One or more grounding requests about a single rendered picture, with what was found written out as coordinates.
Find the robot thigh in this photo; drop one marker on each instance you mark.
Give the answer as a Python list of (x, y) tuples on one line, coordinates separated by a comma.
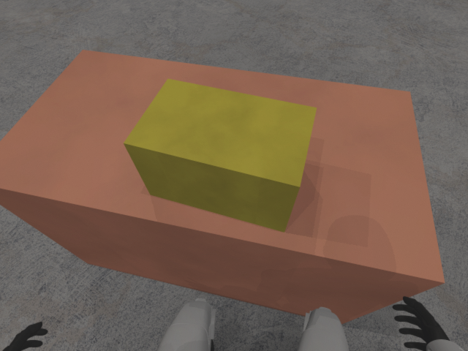
[(192, 329), (322, 331)]

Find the right robot thigh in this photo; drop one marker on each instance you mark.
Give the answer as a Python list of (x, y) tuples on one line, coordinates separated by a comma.
[(322, 331)]

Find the pedestal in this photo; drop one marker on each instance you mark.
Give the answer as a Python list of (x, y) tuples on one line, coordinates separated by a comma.
[(360, 236)]

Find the left robot hand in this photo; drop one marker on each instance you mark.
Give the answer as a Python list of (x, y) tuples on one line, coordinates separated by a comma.
[(20, 341)]

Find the right robot hand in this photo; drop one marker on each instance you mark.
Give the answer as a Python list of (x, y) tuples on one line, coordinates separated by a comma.
[(431, 330)]

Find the left robot thigh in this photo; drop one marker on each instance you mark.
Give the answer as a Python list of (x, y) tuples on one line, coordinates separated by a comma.
[(192, 329)]

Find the carton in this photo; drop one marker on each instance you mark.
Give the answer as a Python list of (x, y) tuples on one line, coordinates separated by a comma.
[(234, 154)]

